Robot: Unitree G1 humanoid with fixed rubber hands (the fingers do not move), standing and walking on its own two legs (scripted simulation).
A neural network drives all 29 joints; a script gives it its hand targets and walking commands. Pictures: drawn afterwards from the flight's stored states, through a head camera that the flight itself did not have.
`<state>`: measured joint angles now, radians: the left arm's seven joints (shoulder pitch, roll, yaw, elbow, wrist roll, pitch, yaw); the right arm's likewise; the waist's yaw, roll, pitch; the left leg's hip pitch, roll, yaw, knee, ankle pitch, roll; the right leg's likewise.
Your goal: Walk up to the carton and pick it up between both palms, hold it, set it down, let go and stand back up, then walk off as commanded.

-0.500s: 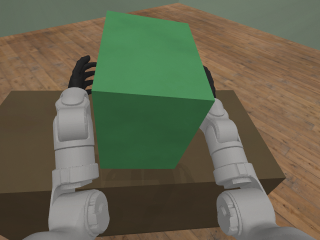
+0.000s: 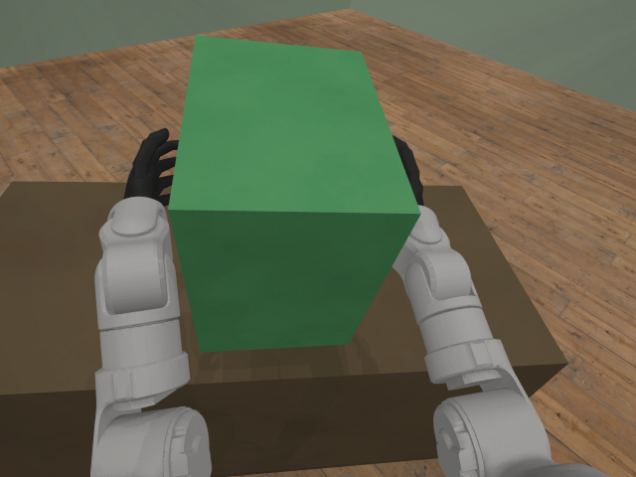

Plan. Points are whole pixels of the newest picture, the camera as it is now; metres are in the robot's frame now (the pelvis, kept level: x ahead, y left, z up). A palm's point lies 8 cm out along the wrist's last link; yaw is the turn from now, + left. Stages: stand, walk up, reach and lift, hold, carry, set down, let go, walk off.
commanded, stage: hold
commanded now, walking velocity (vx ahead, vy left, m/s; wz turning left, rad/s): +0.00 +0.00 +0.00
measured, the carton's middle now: (279, 204) +0.40 +0.01 +0.16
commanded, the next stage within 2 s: none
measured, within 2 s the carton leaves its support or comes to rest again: neither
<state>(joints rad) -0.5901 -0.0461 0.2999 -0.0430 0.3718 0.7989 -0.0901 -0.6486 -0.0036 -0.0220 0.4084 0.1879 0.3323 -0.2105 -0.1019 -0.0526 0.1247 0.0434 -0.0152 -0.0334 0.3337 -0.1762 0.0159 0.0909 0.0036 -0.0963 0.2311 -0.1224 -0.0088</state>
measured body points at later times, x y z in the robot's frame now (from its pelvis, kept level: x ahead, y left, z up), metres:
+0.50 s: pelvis -0.01 -0.02 +0.00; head -0.05 +0.02 +0.45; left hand +0.37 +0.14 +0.20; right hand +0.37 -0.15 +0.20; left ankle +0.02 +0.10 -0.75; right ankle +0.02 -0.11 -0.75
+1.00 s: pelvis -0.01 -0.01 +0.00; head -0.04 +0.04 +0.45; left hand +0.37 +0.17 +0.19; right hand +0.37 -0.13 +0.20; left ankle +0.02 +0.10 -0.75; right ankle +0.02 -0.11 -0.75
